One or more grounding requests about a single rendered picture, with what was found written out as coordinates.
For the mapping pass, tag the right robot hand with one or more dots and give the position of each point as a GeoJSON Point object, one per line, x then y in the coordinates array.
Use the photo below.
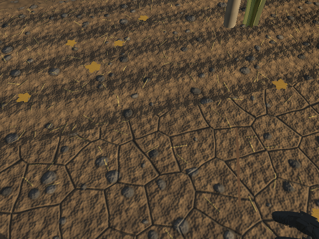
{"type": "Point", "coordinates": [302, 221]}

